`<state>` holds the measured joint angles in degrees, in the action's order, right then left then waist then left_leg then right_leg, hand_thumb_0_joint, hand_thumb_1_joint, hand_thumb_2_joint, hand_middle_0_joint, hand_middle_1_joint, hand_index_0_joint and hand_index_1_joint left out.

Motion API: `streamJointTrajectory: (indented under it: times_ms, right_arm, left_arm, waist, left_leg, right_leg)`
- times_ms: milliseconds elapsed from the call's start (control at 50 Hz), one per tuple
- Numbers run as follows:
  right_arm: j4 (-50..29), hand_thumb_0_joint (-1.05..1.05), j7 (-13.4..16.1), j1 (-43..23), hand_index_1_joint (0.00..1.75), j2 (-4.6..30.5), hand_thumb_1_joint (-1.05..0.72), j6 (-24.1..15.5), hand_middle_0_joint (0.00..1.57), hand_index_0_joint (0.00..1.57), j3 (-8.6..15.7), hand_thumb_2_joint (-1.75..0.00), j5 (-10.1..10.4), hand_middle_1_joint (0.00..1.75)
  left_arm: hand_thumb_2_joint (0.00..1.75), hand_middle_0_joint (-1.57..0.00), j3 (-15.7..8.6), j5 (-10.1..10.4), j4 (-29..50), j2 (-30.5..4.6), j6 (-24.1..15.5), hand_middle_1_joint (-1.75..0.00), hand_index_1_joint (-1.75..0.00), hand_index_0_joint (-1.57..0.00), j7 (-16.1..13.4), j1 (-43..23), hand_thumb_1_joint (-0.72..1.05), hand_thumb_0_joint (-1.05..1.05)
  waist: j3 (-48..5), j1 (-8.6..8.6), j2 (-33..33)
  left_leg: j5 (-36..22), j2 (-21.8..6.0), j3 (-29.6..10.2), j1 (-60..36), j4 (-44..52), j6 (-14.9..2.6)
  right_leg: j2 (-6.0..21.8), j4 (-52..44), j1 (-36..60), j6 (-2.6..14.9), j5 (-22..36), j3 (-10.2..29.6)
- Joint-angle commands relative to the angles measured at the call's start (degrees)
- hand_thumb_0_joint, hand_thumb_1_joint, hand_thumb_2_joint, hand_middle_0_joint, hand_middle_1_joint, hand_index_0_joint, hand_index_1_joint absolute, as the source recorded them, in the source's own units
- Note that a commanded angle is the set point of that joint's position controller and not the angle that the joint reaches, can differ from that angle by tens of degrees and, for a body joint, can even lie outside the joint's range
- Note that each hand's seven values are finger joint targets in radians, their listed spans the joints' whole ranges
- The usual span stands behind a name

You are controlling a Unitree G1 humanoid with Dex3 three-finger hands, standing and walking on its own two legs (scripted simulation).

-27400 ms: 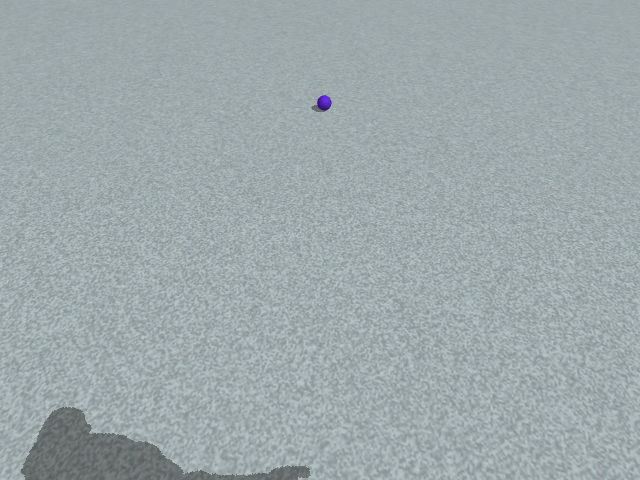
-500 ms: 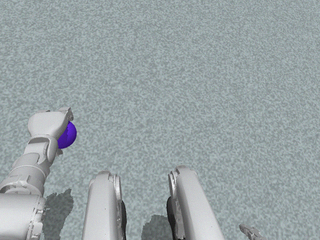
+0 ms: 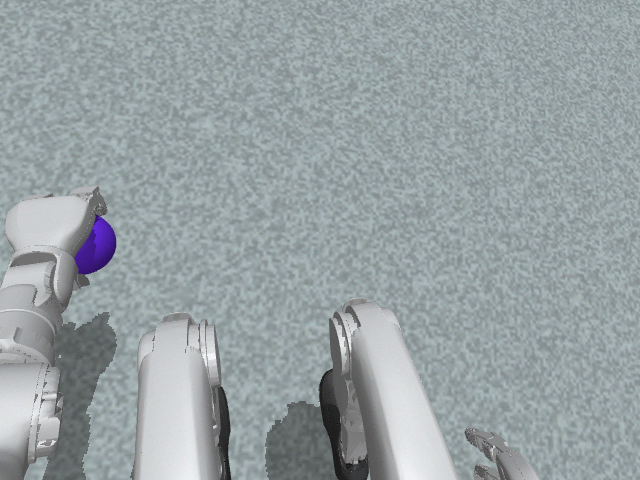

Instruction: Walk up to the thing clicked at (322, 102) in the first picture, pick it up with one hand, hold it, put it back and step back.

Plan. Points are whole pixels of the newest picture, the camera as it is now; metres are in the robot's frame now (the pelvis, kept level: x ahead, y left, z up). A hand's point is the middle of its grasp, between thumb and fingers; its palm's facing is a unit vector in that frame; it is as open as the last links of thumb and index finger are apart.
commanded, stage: crouch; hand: left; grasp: from above
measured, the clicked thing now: (80, 243) +0.43 +0.29 -0.19
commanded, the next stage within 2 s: lower in 0.38 s
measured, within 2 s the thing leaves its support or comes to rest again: neither
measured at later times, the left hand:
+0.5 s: hand (84, 252) +0.42 +0.29 -0.21, palm faces -0.45 -0.06 -0.89, open 11.2 cm
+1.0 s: hand (100, 258) +0.42 +0.29 -0.27, palm faces -0.44 -0.07 -0.89, open 11.2 cm
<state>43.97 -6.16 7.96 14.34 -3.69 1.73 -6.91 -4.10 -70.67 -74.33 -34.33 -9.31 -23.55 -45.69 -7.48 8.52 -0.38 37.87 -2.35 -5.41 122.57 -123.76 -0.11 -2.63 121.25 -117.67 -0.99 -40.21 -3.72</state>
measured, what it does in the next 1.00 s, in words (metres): lowers itself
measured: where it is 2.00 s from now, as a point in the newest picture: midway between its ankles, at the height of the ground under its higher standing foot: (281, 454)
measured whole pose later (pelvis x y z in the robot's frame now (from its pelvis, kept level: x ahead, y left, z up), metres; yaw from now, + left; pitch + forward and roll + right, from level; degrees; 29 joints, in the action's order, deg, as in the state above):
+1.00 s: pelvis +0.00 +0.00 -0.09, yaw -3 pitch +32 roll -8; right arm 44.9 -8.2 6.2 15.5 -4.9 -3.7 -10.3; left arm -8.2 -72.9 -85.1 -42.0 -12.6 -28.7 -50.0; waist -0.7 12.3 2.4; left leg 38.1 -2.4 -8.9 134.2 -140.0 0.6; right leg -3.8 136.2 -128.8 -1.1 -39.8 -6.3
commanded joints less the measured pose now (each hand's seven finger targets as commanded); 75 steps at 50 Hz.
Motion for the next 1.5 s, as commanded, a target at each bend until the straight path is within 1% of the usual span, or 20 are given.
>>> streamJointTrajectory:
  times_ms: [0,60,100,300,420,580,760,800,900,920,940,1020,1040,1060,1120,1180,1240,1340,1440,1480]
  right_arm:
    - [-0.7,0.0,0.4,11.1,0.3,12.6,-0.91,-0.5,0.2,0.2,3.9,-0.9,0.0,0.3]
    - [-0.8,0.0,0.2,11.0,0.3,12.4,-0.91,-0.5,0.2,0.2,3.8,-0.9,-0.2,0.3]
    - [-0.6,0.0,0.2,10.9,0.3,12.7,-0.91,-0.6,0.2,0.2,3.4,-0.9,-0.3,0.3]
    - [0.5,0.0,0.5,10.7,0.3,12.8,-0.91,-0.9,0.2,0.2,2.3,-0.9,-0.6,0.3]
    - [0.7,0.0,0.3,10.1,0.3,13.2,-0.91,-0.7,0.2,0.2,1.8,-0.9,-0.7,0.3]
    - [0.4,0.0,0.0,9.9,0.3,13.6,-0.91,-0.6,0.2,0.2,0.4,-0.9,-1.0,0.3]
    - [0.6,0.0,-0.5,9.9,0.3,14.7,-0.91,-0.9,0.2,0.2,-0.6,-0.9,-2.5,0.3]
    - [0.3,0.0,-0.7,8.5,0.3,14.5,-0.91,-1.2,0.2,0.2,-0.8,-0.9,-2.5,0.3]
    - [0.7,0.0,-1.1,9.8,0.3,15.3,-0.91,-1.5,0.2,0.2,-1.1,-0.9,-3.3,0.3]
    - [0.6,0.0,-1.2,9.1,0.3,15.1,-0.91,-1.6,0.2,0.2,-1.3,-0.9,-3.2,0.3]
    - [0.8,0.0,-1.3,9.4,0.3,15.2,-0.9,-1.7,0.2,0.2,-1.3,-0.9,-3.5,0.3]
    - [0.1,0.0,-1.7,9.5,0.3,15.8,-0.9,-2.2,0.2,0.2,-2.1,-0.9,-3.8,0.3]
    - [0.4,0.0,-1.7,9.4,0.3,15.5,-0.9,-2.2,0.2,0.2,-2.5,-0.9,-3.9,0.3]
    - [0.7,0.0,-1.9,9.8,0.3,15.9,-0.9,-2.2,0.2,0.2,-2.3,-0.9,-4.2,0.3]
    - [-0.2,0.0,-2.3,8.5,0.3,15.7,-0.9,-2.6,0.2,0.2,-3.0,-0.9,-4.2,0.3]
    - [0.0,0.0,-2.4,9.5,0.3,17.1,-0.9,-2.9,0.2,0.2,-3.3,-0.9,-4.7,0.3]
    - [0.5,0.0,-2.8,9.5,0.3,16.8,-0.9,-3.0,0.2,0.2,-3.7,-0.9,-5.3,0.3]
    - [-0.4,0.0,-3.4,7.8,0.3,17.4,-0.9,-3.9,0.2,0.2,-4.3,-0.9,-5.9,0.3]
    - [0.5,0.0,-3.9,8.4,0.3,18.4,-0.9,-4.6,0.2,0.2,-4.6,-0.9,-7.0,0.3]
    - [0.4,0.0,-4.3,7.8,0.3,18.2,-0.9,-5.1,0.2,0.2,-5.0,-0.9,-7.2,0.3]
  left_arm:
    - [1.01,-0.75,-2.5,0.5,7.0,-14.5,-0.7,-0.99,-0.97,-0.78,-2.5,-18.2,0.37,0.0]
    - [1.01,-0.75,-3.3,0.1,6.9,-16.3,-1.3,-1.0,-0.97,-0.77,-2.6,-18.6,0.37,0.0]
    - [1.0,-0.73,-2.5,0.4,4.5,-14.0,-1.3,-0.99,-0.96,-0.76,-2.6,-18.4,0.36,0.0]
    - [0.94,-0.7,-3.9,0.3,2.4,-19.4,-2.3,-0.97,-0.94,-0.72,-3.2,-22.1,0.31,0.0]
    - [0.97,-0.73,-3.5,0.3,1.7,-18.9,-2.3,-0.96,-0.94,-0.74,-3.0,-21.5,0.33,0.0]
    - [0.96,-0.68,-1.9,0.3,-1.8,-18.0,-2.7,-0.93,-0.92,-0.69,-2.9,-21.4,0.22,0.0]
    - [0.96,-0.67,-5.6,-1.7,-0.5,-22.5,-4.7,-0.96,-0.94,-0.69,-6.2,-22.7,0.25,0.0]
    - [0.97,-0.69,-3.5,-1.6,-3.2,-19.7,-4.0,-0.95,-0.94,-0.7,-6.5,-21.2,0.25,0.0]
    - [0.98,-0.69,-6.5,-1.8,-0.6,-24.4,-3.7,-0.97,-0.95,-0.7,-7.9,-22.7,0.26,0.0]
    - [0.98,-0.69,-5.6,-1.5,-4.2,-22.1,-3.1,-0.98,-0.96,-0.7,-7.8,-19.3,0.26,0.0]
    - [1.0,-0.68,-5.3,-1.0,-2.8,-21.8,-3.2,-0.95,-0.93,-0.69,-8.0,-21.5,0.25,0.0]
    - [0.96,-0.64,-7.3,-1.2,-4.5,-25.7,-3.5,-0.94,-0.92,-0.66,-8.1,-21.3,0.21,0.0]
    - [0.96,-0.64,-5.9,-1.3,-6.6,-23.7,-3.4,-0.94,-0.92,-0.66,-8.0,-20.4,0.21,0.0]
    - [0.95,-0.65,-7.4,-1.4,-7.1,-25.2,-3.4,-0.94,-0.92,-0.67,-8.1,-19.4,0.23,0.0]
    - [0.96,-0.66,-5.0,-1.0,-8.3,-23.0,-4.1,-0.95,-0.93,-0.68,-7.7,-20.3,0.25,0.0]
    - [0.97,-0.67,-8.3,-1.5,-8.0,-27.6,-4.6,-0.97,-0.95,-0.69,-8.5,-20.0,0.26,0.0]
    - [1.0,-0.69,-9.0,-2.7,-9.1,-28.2,-5.2,-0.97,-0.95,-0.7,-9.5,-19.5,0.28,0.0]
    - [0.99,-0.69,-7.3,-2.8,-9.6,-26.8,-5.7,-0.98,-0.96,-0.71,-10.9,-21.6,0.31,0.0]
    - [1.03,-0.72,-9.7,-3.4,-10.6,-29.7,-5.7,-1.0,-0.98,-0.74,-12.2,-19.8,0.35,0.0]
    - [1.05,-0.71,-8.8,-3.5,-12.1,-28.8,-5.4,-1.04,-1.01,-0.73,-12.6,-19.9,0.35,0.0]
  waist:
    - [-37.2,0.44,-12.2]
    - [-37.2,0.28,-11.5]
    - [-36.4,0.93,-11.5]
    - [-35.9,1.0,-9.8]
    - [-36.3,0.77,-11.6]
    - [-32.2,2.57,-10.5]
    - [-33.5,2.83,-14.4]
    - [-32.5,3.15,-15.1]
    - [-33.6,3.63,-16.0]
    - [-31.7,3.19,-15.3]
    - [-31.8,4.33,-14.6]
    - [-31.7,4.17,-13.9]
    - [-30.6,4.2,-13.0]
    - [-30.7,4.72,-12.7]
    - [-29.0,5.03,-14.2]
    - [-29.5,5.22,-13.9]
    - [-29.1,5.43,-15.8]
    - [-26.2,6.59,-16.5]
    - [-26.4,6.54,-17.8]
    - [-25.8,7.23,-18.4]
  left_leg:
    - [-9.0,1.3,2.8,-30.2,11.3,-1.28]
    - [-7.7,1.2,2.9,-29.0,10.2,-1.34]
    - [-6.3,1.3,2.5,-27.8,9.8,-1.3]
    - [-5.7,1.5,4.2,-21.1,4.8,-2.01]
    - [-6.7,1.2,3.3,-22.8,4.0,-1.61]
    - [-6.7,1.1,3.0,-18.9,1.5,-1.81]
    - [-7.6,1.2,2.5,-19.7,-0.7,-1.15]
    - [-6.7,1.0,2.1,-20.8,-0.5,-0.92]
    - [-9.4,0.9,2.2,-19.5,-2.6,-1.14]
    - [-8.3,0.8,2.3,-18.6,-2.7,-1.21]
    - [-8.2,0.7,2.2,-17.9,-3.3,-1.32]
    - [-8.5,0.7,1.8,-15.8,-4.4,-1.5]
    - [-8.0,0.6,1.7,-14.6,-4.8,-1.58]
    - [-8.7,0.6,1.8,-14.2,-5.3,-1.66]
    - [-6.6,0.6,1.1,-14.1,-5.0,-1.35]
    - [-8.2,0.6,1.0,-14.4,-6.2,-1.43]
    - [-8.5,0.3,0.6,-15.4,-6.5,-1.03]
    - [-6.1,0.5,0.3,-14.0,-6.8,-0.91]
    - [-6.6,0.2,-0.4,-15.5,-6.8,-0.61]
    - [-7.3,0.2,-0.4,-15.5,-7.5,-0.51]
  right_leg:
    - [-0.9,-12.2,13.1,3.18,12.7,-3.0]
    - [-1.1,-11.2,13.2,3.3,11.5,-3.2]
    - [-0.9,-10.3,11.0,3.25,10.3,-3.4]
    - [-1.5,-8.6,12.2,2.84,9.8,-2.7]
    - [-1.6,-5.9,9.8,3.18,10.8,-3.9]
    - [-1.9,-4.6,8.5,2.86,11.4,-4.6]
    - [-2.0,-1.1,7.0,2.96,11.9,-5.9]
    - [-2.2,-0.4,4.7,3.15,11.0,-6.2]
    - [-2.2,0.6,6.8,2.82,14.3,-6.4]
    - [-2.2,0.5,6.0,2.78,13.1,-6.3]
    - [-2.3,0.3,6.1,2.59,13.5,-6.5]
    - [-2.5,0.9,7.8,2.52,13.6,-6.7]
    - [-2.6,0.9,7.6,2.39,13.3,-6.8]
    - [-2.7,1.1,8.6,2.26,14.2,-6.7]
    - [-3.0,1.6,6.4,2.7,11.8,-7.2]
    - [-3.0,2.1,7.7,2.36,13.7,-7.7]
    - [-3.3,3.2,6.7,2.64,13.9,-8.2]
    - [-3.4,3.6,4.5,2.92,11.5,-8.7]
    - [-3.5,4.4,4.2,2.71,11.7,-9.9]
    - [-3.6,5.0,4.0,2.79,12.7,-10.1]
